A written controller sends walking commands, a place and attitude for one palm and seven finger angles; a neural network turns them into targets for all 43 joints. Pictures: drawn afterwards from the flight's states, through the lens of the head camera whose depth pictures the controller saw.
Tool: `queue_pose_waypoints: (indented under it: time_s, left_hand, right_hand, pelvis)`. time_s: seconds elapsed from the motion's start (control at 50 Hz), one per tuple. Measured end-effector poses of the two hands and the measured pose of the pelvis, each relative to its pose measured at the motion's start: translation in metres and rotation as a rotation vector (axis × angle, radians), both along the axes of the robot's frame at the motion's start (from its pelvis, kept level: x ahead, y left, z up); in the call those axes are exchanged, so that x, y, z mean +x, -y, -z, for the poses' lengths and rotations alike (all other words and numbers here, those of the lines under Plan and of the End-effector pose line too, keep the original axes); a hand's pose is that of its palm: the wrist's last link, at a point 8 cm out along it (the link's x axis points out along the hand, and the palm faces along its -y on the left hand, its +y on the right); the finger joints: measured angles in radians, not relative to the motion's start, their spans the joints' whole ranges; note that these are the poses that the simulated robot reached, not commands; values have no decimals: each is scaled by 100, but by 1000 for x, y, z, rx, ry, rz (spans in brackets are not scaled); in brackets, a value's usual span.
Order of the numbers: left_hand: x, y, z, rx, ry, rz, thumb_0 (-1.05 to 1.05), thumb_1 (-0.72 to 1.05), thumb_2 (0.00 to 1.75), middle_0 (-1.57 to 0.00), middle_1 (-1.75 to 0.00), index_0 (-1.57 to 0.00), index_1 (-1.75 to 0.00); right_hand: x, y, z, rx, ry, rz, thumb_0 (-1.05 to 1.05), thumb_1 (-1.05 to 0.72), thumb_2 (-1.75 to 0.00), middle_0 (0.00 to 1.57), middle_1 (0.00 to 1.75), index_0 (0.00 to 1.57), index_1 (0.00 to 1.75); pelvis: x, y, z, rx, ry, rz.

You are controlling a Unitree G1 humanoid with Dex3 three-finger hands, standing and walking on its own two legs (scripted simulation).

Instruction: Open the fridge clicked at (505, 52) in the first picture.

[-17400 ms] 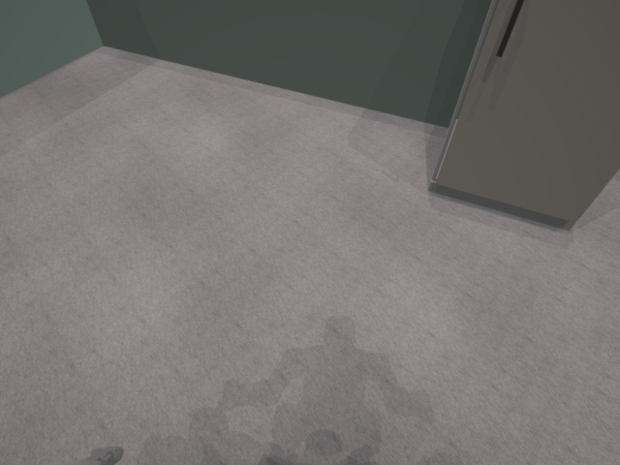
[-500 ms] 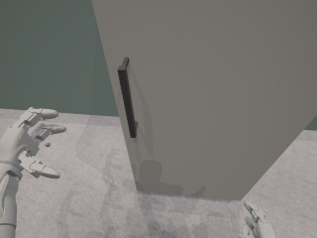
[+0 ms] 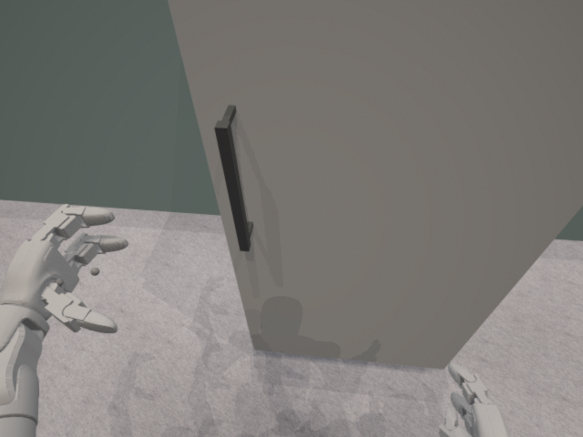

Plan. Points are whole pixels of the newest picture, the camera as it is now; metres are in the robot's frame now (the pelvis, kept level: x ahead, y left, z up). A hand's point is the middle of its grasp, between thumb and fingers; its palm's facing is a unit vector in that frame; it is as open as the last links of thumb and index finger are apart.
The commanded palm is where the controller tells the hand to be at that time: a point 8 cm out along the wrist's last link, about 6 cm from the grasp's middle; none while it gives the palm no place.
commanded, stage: move the hooked fingers beside the handle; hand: left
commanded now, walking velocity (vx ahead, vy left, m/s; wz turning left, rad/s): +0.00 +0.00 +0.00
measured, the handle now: (238, 187) +0.46 +0.14 +0.09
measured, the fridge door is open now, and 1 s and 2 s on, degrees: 0 0 0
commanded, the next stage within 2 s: none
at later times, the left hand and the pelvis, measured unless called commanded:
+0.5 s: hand (135, 244) +0.32 +0.24 +0.11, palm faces +0.03 -1.00 -0.03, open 14.0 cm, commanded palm +0.29 +0.29 +0.11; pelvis +0.00 +0.00 +0.00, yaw -1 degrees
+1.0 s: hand (152, 229) +0.35 +0.23 +0.11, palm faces +0.01 -1.00 -0.01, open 14.0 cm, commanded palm +0.33 +0.28 +0.11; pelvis +0.00 +0.00 +0.00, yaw -1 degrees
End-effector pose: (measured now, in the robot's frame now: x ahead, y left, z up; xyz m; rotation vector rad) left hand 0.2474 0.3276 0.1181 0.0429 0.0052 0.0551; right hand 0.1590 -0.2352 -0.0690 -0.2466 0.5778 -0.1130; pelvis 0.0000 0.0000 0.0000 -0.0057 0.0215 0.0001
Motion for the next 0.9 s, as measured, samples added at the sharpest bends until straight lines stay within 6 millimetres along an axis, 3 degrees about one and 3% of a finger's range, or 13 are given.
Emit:
queue_pose_waypoints:
  time_s: [0.14, 0.4, 0.64, 0.9]
  left_hand:
    - [5, 4, 1, -9, 9, 4, -1, -50, 30, -30, -120, -30, -120]
    - [41, 32, 2, -12, 5, 44, -1, -50, 30, -30, -120, -30, -120]
    - [56, 30, 6, -18, -4, 26, -1, -50, 30, -30, -120, -30, -120]
    - [72, 38, 10, -33, -7, 34, -1, -50, 30, -30, -120, -30, -120]
  right_hand:
    - [-4, 2, 1, -11, -6, 3, 2, -90, -90, 20, 30, 20, 30]
    - [-21, 2, 7, 2, -45, 40, 2, -90, -90, 20, 30, 20, 30]
    - [-34, 12, 15, -8, -116, 66, 2, -90, -90, 20, 30, 20, 30]
    - [-31, 13, 14, -13, -126, 72, 1, -90, -90, 20, 30, 20, 30]
  pelvis:
    - [-3, 0, 1, -1, 3, -4]
    - [-4, -2, 0, 7, -10, 9]
    - [0, -1, 0, 8, -33, 14]
    - [1, -1, 1, 8, -47, 14]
